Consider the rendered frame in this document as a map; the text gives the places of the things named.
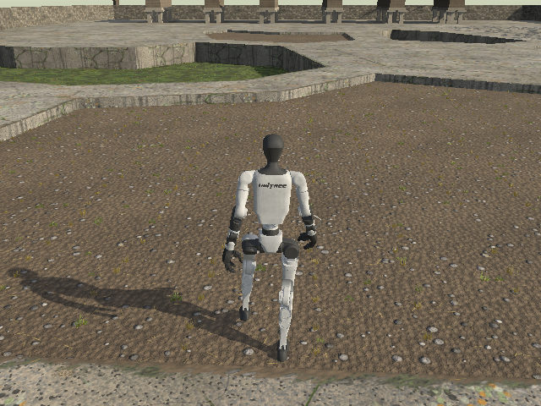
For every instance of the left robot upper arm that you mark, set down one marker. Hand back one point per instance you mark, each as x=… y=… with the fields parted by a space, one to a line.
x=242 y=193

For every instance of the right robot upper arm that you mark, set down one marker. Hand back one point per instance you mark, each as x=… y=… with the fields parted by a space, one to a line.
x=299 y=180

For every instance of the robot right thigh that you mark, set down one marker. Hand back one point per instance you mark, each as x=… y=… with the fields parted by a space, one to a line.
x=289 y=262

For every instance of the left robot forearm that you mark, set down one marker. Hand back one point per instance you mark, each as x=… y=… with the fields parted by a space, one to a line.
x=233 y=232

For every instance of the right robot hand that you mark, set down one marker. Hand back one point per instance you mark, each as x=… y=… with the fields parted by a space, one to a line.
x=305 y=236

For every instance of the left robot hand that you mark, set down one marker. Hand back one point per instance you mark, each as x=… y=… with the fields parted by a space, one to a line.
x=226 y=258

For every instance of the robot right foot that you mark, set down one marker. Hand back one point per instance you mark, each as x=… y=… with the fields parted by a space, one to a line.
x=281 y=353

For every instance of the right robot forearm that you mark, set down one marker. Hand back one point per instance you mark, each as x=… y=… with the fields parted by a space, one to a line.
x=309 y=223

